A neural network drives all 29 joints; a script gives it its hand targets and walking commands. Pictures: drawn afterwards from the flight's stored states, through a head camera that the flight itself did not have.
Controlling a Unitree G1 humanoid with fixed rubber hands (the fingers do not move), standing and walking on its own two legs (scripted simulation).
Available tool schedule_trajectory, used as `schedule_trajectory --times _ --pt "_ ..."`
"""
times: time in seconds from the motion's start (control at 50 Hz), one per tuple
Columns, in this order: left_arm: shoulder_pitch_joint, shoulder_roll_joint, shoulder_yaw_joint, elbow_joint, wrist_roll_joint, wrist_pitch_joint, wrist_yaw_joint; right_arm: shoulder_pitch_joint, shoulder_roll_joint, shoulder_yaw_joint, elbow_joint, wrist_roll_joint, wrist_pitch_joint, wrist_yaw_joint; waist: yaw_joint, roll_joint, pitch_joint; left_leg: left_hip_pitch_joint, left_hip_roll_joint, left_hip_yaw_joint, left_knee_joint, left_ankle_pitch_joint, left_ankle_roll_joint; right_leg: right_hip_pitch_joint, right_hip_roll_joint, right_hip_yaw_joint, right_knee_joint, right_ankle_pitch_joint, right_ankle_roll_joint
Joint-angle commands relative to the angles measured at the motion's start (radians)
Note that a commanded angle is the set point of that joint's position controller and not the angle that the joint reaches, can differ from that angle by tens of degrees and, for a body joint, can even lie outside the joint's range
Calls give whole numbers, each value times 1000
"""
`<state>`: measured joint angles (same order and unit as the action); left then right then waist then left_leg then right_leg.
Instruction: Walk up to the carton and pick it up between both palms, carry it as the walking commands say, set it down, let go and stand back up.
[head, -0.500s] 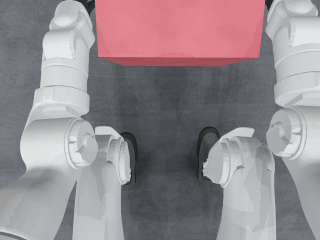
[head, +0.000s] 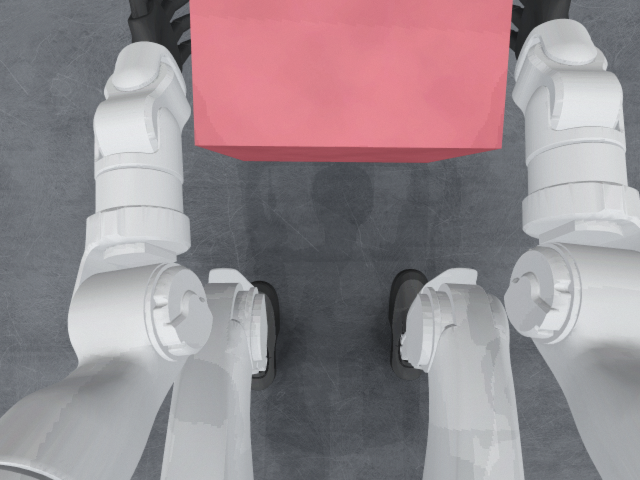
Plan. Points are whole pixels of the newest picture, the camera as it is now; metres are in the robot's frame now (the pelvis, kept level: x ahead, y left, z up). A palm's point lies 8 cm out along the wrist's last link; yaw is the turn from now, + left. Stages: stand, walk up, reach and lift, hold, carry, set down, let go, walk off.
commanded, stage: reach and lift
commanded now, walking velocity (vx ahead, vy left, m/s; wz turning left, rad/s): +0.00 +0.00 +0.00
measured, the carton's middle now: (341, 83) +0.53 -0.03 -0.18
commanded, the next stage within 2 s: none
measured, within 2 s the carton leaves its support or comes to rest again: neither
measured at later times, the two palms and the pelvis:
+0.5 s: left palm (111, 29) +0.52 +0.15 -0.02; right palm (593, 10) +0.52 -0.21 -0.02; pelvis +0.00 +0.00 +0.06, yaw -1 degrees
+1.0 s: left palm out of the picture +0.51 +0.15 +0.06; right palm out of the picture +0.50 -0.21 +0.06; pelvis +0.02 +0.00 +0.12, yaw -2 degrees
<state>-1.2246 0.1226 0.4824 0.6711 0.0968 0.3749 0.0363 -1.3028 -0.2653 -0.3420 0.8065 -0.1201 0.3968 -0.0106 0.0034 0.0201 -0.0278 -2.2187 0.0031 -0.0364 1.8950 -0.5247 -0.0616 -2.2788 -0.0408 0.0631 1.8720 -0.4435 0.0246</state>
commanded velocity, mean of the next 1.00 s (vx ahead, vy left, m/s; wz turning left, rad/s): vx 0.00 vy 0.00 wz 0.00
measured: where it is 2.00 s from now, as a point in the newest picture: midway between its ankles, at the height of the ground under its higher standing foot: (333, 347)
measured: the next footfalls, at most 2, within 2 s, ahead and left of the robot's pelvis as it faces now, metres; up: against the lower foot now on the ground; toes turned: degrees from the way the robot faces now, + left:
none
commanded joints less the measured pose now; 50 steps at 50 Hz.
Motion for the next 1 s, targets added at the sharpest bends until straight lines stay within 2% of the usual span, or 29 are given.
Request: schedule_trajectory --times 0.0,0.28,0.6,0.98 --pt "-672 -892 -481 -44 -150 4 -289 -575 978 392 -101 159 -16 308 -14 -58 -1192 487 -153 173 -193 225 35 787 150 -158 -149 255 -28" --pt "-610 -943 -476 -57 -127 54 -335 -534 1044 396 -148 136 34 336 -4 -62 -1245 559 -156 167 -306 217 36 877 163 -160 -262 242 -28" --pt "-513 -989 -474 -61 -99 68 -382 -433 1115 393 -163 101 50 355 2 -57 -1220 630 -154 156 -434 217 31 998 173 -146 -395 248 -31" --pt "-358 -1039 -491 -92 -67 70 -412 -274 1169 409 -199 62 50 375 7 -56 -1180 765 -158 135 -590 261 31 1161 182 -128 -550 298 -30"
